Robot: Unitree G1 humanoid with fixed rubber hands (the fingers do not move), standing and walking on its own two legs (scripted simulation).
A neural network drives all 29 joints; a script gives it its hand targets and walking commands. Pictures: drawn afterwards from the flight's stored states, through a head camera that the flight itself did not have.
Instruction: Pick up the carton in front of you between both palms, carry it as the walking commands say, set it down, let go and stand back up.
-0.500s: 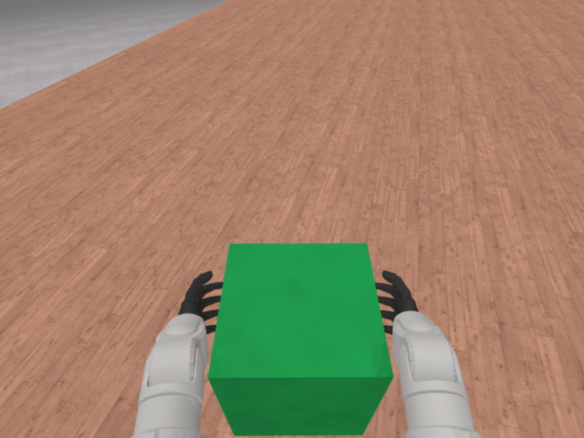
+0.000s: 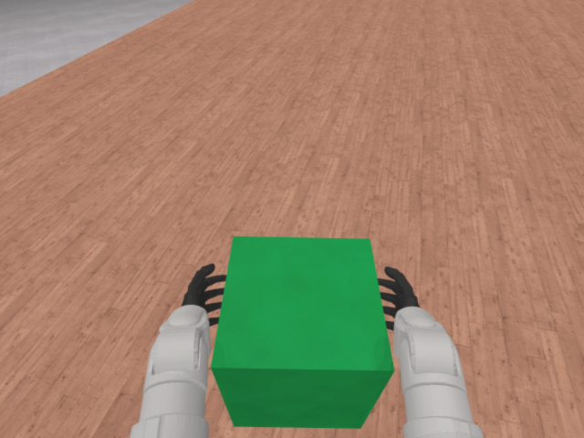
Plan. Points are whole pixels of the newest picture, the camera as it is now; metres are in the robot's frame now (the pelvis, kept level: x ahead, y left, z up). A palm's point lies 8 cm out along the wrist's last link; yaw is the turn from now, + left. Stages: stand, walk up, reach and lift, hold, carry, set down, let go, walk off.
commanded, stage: set down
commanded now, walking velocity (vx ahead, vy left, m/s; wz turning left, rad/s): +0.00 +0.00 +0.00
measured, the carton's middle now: (299, 336) +0.31 +0.00 -0.04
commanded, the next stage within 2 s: none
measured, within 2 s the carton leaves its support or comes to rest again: neither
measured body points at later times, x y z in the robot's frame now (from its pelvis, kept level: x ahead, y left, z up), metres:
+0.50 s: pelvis -0.03 +0.03 -0.07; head +0.19 +0.00 +0.32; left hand +0.37 +0.14 -0.17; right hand +0.34 -0.16 -0.18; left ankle +0.00 +0.14 -0.74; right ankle +0.07 -0.10 -0.74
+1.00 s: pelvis -0.07 +0.01 -0.21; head +0.20 -0.02 +0.15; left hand +0.43 +0.14 -0.30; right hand +0.39 -0.16 -0.32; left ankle -0.01 +0.14 -0.74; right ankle +0.06 -0.10 -0.74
